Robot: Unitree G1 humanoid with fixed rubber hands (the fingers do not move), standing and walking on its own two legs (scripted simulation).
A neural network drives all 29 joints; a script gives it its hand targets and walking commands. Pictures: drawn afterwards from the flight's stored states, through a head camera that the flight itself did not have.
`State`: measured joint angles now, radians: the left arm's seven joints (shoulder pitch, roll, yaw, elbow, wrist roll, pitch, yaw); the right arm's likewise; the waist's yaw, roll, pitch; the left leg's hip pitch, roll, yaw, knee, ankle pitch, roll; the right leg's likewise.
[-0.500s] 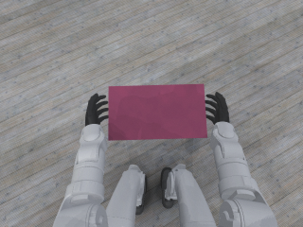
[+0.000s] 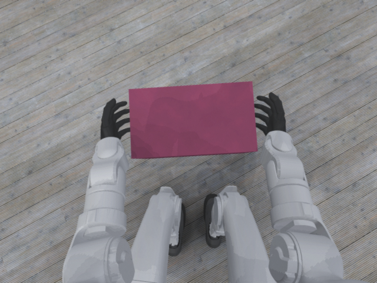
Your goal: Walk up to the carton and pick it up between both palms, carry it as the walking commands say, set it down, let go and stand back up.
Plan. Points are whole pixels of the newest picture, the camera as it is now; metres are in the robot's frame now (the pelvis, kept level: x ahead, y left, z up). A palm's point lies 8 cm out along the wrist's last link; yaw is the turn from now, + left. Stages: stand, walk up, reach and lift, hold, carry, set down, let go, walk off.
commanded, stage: set down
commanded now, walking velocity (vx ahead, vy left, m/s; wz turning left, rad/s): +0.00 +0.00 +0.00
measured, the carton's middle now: (192, 125) +0.44 +0.02 -0.18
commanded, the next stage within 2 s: none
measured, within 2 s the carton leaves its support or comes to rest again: neither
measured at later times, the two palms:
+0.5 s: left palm (120, 136) +0.40 +0.20 -0.18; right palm (257, 131) +0.43 -0.14 -0.19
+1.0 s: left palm (135, 135) +0.43 +0.20 -0.31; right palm (248, 131) +0.45 -0.15 -0.30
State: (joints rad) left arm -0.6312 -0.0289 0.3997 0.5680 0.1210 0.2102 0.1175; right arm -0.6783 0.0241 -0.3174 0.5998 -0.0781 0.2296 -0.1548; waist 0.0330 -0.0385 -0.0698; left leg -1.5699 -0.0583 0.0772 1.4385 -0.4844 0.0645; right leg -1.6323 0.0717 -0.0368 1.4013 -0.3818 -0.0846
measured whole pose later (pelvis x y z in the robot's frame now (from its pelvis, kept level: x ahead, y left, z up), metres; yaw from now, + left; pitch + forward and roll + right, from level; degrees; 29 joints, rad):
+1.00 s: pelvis -0.06 +0.01 -0.14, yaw +0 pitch +29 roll +1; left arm -1.15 0.19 0.24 0.51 -0.08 0.33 0.25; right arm -1.17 -0.25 -0.19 0.54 0.11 0.32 -0.25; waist 0.03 -0.04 0.53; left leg -1.91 -0.04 0.12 1.93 -0.52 0.10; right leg -1.97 0.06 -0.06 1.87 -0.40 -0.07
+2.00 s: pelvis -0.04 +0.01 -0.21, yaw +1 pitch +29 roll +1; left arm -1.33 0.31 0.15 0.90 -0.13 0.18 0.15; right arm -1.45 -0.37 -0.02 1.10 0.27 0.13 -0.18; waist 0.03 -0.04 0.53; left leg -2.11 -0.04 0.16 2.19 -0.59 0.12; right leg -2.18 0.05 -0.08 2.13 -0.46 -0.08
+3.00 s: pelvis -0.04 +0.01 -0.23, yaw +2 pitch +30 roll +0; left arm -1.36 0.33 0.14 0.98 -0.13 0.14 0.07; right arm -1.48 -0.39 -0.04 1.21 0.28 0.09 -0.09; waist 0.03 -0.04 0.52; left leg -2.17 -0.04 0.15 2.25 -0.59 0.12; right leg -2.23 0.04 -0.09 2.19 -0.47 -0.08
